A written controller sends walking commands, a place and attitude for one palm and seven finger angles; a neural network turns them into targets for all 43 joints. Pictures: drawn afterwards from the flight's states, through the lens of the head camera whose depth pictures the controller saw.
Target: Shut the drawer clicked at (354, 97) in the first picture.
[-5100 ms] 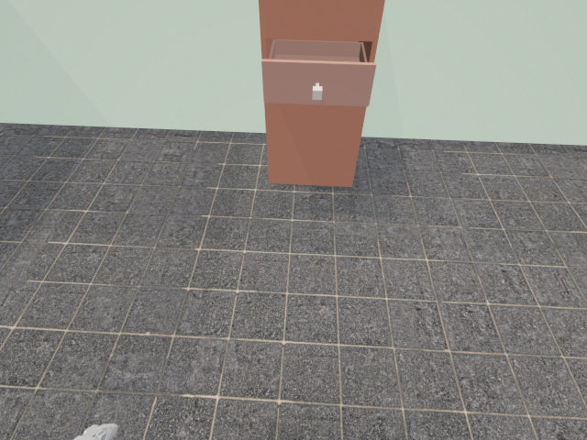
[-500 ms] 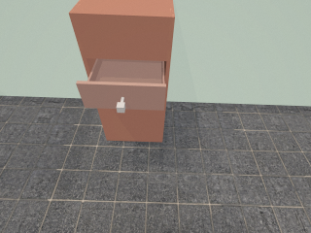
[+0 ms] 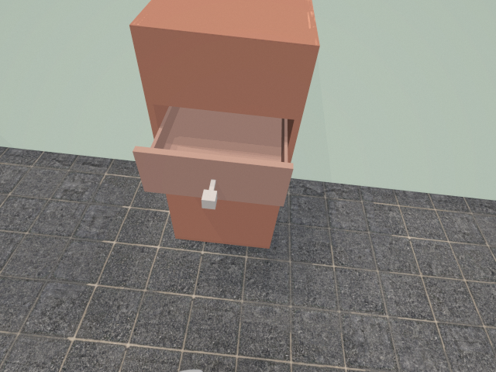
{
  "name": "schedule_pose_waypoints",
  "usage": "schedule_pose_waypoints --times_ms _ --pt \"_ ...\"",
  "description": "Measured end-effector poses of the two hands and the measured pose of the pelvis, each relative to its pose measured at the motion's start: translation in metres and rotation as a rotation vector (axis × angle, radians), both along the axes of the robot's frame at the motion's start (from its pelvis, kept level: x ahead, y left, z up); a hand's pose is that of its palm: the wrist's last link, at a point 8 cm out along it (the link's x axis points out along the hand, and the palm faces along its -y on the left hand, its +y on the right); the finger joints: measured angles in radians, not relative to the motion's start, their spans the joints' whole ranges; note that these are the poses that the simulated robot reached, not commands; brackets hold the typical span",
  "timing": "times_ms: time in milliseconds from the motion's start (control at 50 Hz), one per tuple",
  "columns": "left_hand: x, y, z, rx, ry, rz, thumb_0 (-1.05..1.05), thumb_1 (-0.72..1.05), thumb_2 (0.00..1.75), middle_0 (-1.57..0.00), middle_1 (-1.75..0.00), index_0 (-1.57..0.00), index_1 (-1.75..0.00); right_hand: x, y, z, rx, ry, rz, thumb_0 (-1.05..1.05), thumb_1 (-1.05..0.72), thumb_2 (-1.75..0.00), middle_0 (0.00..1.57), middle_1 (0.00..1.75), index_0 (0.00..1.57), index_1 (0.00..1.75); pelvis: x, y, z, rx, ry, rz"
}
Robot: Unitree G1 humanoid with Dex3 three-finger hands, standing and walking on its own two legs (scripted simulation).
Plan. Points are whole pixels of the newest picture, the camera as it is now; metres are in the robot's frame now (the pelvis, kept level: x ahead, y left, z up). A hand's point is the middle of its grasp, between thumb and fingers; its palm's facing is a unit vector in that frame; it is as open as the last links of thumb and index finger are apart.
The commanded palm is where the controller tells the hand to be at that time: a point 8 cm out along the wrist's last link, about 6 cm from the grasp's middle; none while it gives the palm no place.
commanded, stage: take the last steps up to it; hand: left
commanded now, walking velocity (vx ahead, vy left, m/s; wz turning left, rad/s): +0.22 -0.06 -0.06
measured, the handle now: (210, 193) +0.53 +0.13 -0.11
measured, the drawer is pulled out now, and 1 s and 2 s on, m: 0.19 0.19 0.19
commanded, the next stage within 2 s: come to a stop and stand still in 0.26 s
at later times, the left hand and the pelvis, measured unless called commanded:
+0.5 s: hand (184, 320) +0.24 +0.14 -0.15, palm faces -0.06 -0.98 -0.21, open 7.4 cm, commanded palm none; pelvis +0.13 -0.02 +0.01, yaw -3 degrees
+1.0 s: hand out of the picture +0.12 +0.22 -0.16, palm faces +0.05 -0.98 -0.19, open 7.3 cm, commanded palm none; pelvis +0.10 +0.02 +0.02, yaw -1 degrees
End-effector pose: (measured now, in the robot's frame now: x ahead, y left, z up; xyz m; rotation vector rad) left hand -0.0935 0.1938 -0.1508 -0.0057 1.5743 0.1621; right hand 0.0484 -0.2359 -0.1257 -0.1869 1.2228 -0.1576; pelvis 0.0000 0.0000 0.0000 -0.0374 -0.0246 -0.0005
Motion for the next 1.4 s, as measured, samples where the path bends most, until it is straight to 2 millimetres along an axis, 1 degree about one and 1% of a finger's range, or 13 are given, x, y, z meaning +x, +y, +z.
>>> schedule_pose_waypoints --times_ms 80,160,240,400,500,560,640,760,840,980,1140,1280,1400 --pt "0.042 0.027 -0.001 0.018 -0.007 -0.055 0.0 0.91 0.9 -0.2 -0.3 -0.2 -0.3 0.017 0.014 0.006 -0.016 -0.035 -0.048 0.0 -0.93 -0.9 0.2 0.3 0.2 0.3 0.02 0.011 0.003 0.018 -0.007 -0.03" --pt "0.111 0.049 0.009 0.057 -0.124 -0.095 0.0 0.91 0.9 -0.19 -0.3 -0.2 -0.3 0.013 0.023 0.013 -0.013 0.007 -0.08 0.0 -0.94 -0.9 0.2 0.3 0.2 0.3 0.041 0.016 0.014 0.029 -0.003 -0.038" --pt "0.179 0.056 0.02 0.09 -0.243 -0.124 0.0 0.91 0.9 -0.19 -0.3 -0.2 -0.3 0.005 0.033 0.011 0.023 0.077 -0.108 0.0 -0.93 -0.9 0.2 0.3 0.2 0.3 0.062 0.016 0.02 0.038 0.001 -0.044" --pt "0.286 0.029 0.034 0.109 -0.368 -0.205 0.0 0.91 0.9 -0.19 -0.3 -0.2 -0.3 -0.008 0.041 -0.004 0.117 0.212 -0.186 0.0 -0.91 -0.9 0.2 0.3 0.2 0.3 0.104 -0.003 0.018 0.054 -0.002 -0.051" --pt "0.323 -0.004 0.028 0.118 -0.406 -0.228 0.0 0.91 0.9 -0.19 -0.3 -0.2 -0.3 -0.001 0.027 -0.022 0.151 0.288 -0.209 0.0 -0.9 -0.9 0.2 0.3 0.2 0.3 0.13 -0.025 0.005 0.058 -0.005 -0.048" --pt "0.326 -0.018 0.028 0.105 -0.397 -0.214 -0.01 0.91 0.9 -0.19 -0.3 -0.2 -0.3 0.015 0.015 -0.022 0.137 0.298 -0.205 0.0 -0.9 -0.9 0.2 0.3 0.2 0.3 0.135 -0.029 0.007 0.045 0.002 -0.033" --pt "0.325 -0.014 0.031 0.125 -0.41 -0.165 -0.02 0.93 0.9 -0.2 -0.3 -0.21 -0.3 0.046 -0.003 -0.018 0.089 0.254 -0.159 0.0 -0.9 -0.9 0.2 0.3 0.2 0.3 0.129 -0.029 0.01 0.052 0.003 -0.023" --pt "0.295 0.019 0.026 0.149 -0.366 -0.15 -0.02 0.92 0.9 -0.2 -0.3 -0.21 -0.3 0.096 -0.018 -0.007 0.011 0.09 -0.096 0.0 -0.91 -0.9 0.2 0.3 0.2 0.3 0.112 -0.012 0.009 0.047 0.002 -0.026" --pt "0.269 0.049 0.011 0.143 -0.329 -0.135 -0.01 0.91 0.9 -0.2 -0.3 -0.21 -0.3 0.11 -0.009 0.002 -0.036 -0.019 -0.065 0.0 -0.91 -0.9 0.2 0.3 0.2 0.3 0.102 0.006 0.002 0.028 -0.006 -0.033" --pt "0.214 0.073 0.017 0.117 -0.229 -0.091 0.0 0.91 0.9 -0.19 -0.3 -0.2 -0.3 0.093 0.026 0.02 -0.028 0.009 -0.029 0.0 -0.91 -0.9 0.2 0.3 0.2 0.3 0.099 0.021 0.019 0.017 -0.004 -0.023" --pt "0.157 0.061 0.02 0.086 -0.052 -0.112 0.0 0.91 0.9 -0.19 -0.3 -0.2 -0.3 0.064 0.026 0.016 -0.015 0.07 -0.082 0.0 -0.93 -0.9 0.2 0.3 0.2 0.3 0.093 0.019 0.022 0.033 0.017 -0.047" --pt "0.153 0.028 0.017 0.105 -0.069 -0.166 0.0 0.91 0.9 -0.19 -0.3 -0.2 -0.3 0.024 0.01 -0.009 0.044 0.152 -0.119 0.0 -0.91 -0.9 0.2 0.3 0.2 0.3 0.08 0.0 0.011 0.04 0.026 -0.066" --pt "0.174 0.005 0.017 0.097 -0.159 -0.187 0.0 0.91 0.9 -0.19 -0.3 -0.2 -0.3 0.005 0.009 -0.019 0.087 0.156 -0.119 0.0 -0.91 -0.9 0.2 0.3 0.2 0.3 0.082 -0.011 0.007 0.026 0.01 -0.046"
